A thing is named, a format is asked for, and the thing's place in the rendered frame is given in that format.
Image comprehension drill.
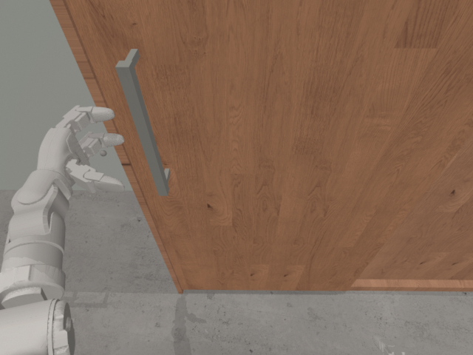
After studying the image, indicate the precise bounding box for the robot left upper arm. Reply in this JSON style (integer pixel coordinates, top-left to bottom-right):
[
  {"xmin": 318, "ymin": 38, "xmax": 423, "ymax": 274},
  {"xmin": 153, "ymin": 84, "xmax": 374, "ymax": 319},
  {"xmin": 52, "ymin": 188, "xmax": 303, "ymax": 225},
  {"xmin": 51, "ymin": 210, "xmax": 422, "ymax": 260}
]
[{"xmin": 0, "ymin": 299, "xmax": 75, "ymax": 355}]

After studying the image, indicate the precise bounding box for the left robot hand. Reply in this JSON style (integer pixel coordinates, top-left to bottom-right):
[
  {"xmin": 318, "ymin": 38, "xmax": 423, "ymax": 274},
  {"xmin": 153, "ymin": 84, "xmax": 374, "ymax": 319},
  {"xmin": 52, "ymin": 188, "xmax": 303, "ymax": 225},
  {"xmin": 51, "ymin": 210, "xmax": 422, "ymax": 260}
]
[{"xmin": 36, "ymin": 105, "xmax": 125, "ymax": 193}]

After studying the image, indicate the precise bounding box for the handle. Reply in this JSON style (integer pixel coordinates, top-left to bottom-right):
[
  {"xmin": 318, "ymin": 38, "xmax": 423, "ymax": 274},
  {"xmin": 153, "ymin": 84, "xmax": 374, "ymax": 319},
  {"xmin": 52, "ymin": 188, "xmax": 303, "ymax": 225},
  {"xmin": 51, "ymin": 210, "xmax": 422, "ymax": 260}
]
[{"xmin": 115, "ymin": 49, "xmax": 170, "ymax": 196}]

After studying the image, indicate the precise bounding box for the robot left forearm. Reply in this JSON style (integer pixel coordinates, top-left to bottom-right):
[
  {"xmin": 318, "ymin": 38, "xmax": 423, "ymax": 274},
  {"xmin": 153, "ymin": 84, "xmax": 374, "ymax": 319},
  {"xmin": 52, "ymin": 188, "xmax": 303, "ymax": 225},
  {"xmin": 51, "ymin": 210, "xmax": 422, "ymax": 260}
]
[{"xmin": 0, "ymin": 169, "xmax": 73, "ymax": 310}]

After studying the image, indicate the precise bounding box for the right robot hand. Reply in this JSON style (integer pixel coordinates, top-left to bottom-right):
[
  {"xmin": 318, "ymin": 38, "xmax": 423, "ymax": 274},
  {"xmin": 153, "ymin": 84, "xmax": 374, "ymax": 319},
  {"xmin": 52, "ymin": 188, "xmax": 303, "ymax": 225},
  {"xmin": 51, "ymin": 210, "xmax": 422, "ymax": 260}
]
[{"xmin": 372, "ymin": 334, "xmax": 405, "ymax": 355}]

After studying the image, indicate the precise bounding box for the wardrobe door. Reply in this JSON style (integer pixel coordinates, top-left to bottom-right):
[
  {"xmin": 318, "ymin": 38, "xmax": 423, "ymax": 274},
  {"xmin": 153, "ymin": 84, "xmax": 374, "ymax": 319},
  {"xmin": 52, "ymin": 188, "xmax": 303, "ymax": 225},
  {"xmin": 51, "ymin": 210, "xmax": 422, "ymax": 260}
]
[
  {"xmin": 66, "ymin": 0, "xmax": 473, "ymax": 291},
  {"xmin": 357, "ymin": 133, "xmax": 473, "ymax": 280}
]

